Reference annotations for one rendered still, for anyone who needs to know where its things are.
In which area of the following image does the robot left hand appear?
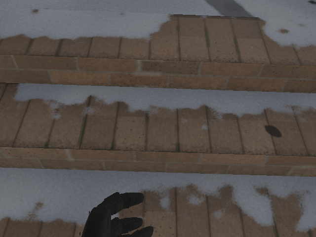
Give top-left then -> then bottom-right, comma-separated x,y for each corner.
79,192 -> 154,237

